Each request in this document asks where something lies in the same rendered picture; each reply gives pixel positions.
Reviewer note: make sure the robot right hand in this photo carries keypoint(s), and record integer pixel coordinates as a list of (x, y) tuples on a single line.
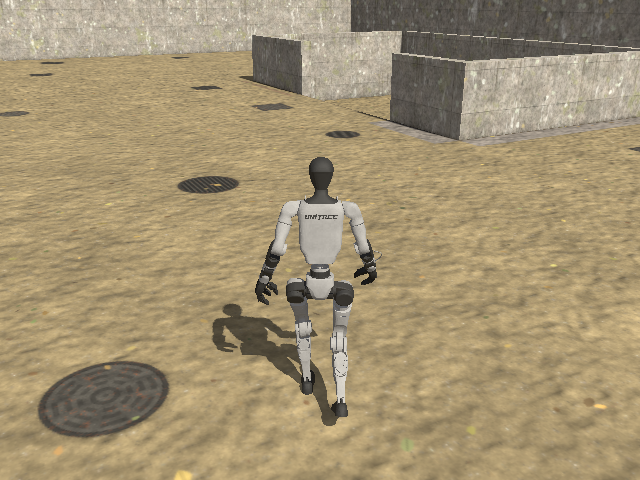
[(362, 271)]

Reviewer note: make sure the robot right upper arm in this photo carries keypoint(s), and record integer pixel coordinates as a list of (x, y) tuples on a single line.
[(352, 211)]

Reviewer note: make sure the left robot thigh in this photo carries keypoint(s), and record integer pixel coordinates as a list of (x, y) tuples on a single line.
[(296, 296)]

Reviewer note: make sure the robot left upper arm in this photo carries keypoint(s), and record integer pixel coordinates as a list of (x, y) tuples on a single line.
[(289, 210)]

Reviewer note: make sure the right robot forearm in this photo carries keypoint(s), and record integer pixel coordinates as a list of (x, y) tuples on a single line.
[(368, 259)]

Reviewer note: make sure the left robot foot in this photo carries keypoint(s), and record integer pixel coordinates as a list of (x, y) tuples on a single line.
[(307, 387)]

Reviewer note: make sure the left robot forearm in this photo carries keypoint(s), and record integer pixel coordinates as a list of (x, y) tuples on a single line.
[(269, 266)]

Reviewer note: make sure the robot left hand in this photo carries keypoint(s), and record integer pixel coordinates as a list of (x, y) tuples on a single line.
[(261, 288)]

